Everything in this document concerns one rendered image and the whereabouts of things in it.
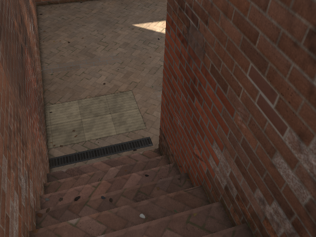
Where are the stairs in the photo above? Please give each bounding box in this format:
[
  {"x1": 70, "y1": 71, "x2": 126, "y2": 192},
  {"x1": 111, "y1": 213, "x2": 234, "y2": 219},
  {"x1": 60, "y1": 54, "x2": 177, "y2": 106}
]
[{"x1": 30, "y1": 148, "x2": 253, "y2": 237}]

